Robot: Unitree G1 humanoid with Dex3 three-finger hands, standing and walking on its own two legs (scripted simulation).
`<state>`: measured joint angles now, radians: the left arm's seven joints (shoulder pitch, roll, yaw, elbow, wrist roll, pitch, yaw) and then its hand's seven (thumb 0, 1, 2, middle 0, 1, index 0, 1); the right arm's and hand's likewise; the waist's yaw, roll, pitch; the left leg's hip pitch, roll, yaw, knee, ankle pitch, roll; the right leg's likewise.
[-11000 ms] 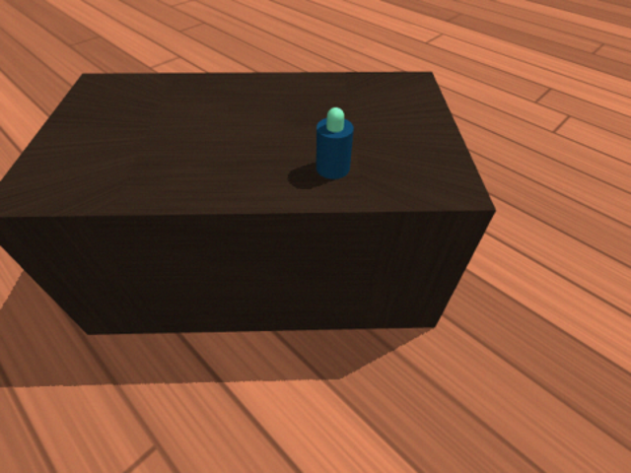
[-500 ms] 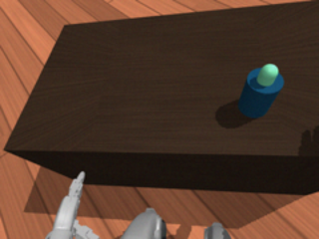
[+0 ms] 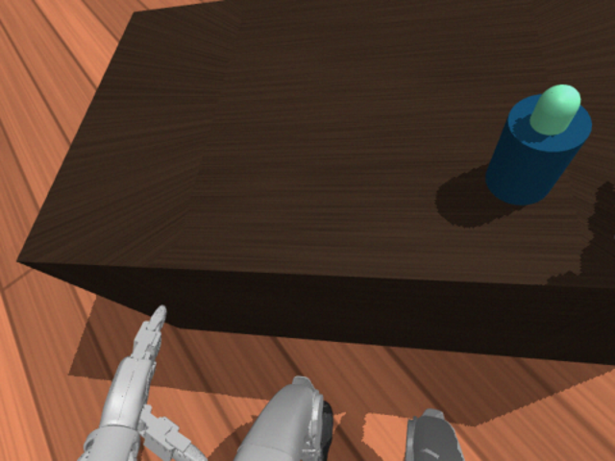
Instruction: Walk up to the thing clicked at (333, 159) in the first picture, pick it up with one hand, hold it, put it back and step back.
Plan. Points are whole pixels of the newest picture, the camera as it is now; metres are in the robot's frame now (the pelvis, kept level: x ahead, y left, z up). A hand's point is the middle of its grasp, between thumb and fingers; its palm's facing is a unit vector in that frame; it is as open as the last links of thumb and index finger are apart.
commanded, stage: close in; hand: right
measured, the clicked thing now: (537, 141) +0.54 -0.20 +0.01
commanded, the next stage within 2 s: rest palm in 0.52 s
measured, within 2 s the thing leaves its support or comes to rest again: neither
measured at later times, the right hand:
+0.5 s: hand (563, 167) +0.50 -0.23 +0.00, palm faces +0.21 +0.98 +0.02, open 17.5 cm
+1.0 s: hand (542, 151) +0.52 -0.20 +0.00, palm faces +0.22 +0.97 +0.00, open 15.6 cm
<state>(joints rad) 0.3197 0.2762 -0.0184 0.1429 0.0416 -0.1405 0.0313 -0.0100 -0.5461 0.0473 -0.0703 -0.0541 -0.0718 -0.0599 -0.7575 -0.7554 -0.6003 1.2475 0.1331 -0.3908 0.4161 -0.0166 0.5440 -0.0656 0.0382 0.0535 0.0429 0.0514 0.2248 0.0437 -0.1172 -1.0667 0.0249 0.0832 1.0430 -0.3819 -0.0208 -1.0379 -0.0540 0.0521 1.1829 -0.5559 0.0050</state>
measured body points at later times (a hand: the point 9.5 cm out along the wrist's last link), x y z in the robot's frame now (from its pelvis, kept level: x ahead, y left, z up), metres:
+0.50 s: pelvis +0.00 +0.00 -0.02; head +0.14 -0.04 +0.40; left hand +0.15 +0.27 +0.00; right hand +0.48 -0.28 +0.00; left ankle +0.06 +0.14 -0.65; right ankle -0.01 -0.11 -0.65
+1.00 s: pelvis -0.01 +0.01 -0.03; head +0.15 -0.03 +0.39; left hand +0.15 +0.27 +0.00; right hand +0.51 -0.26 +0.01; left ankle +0.06 +0.14 -0.65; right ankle -0.01 -0.11 -0.65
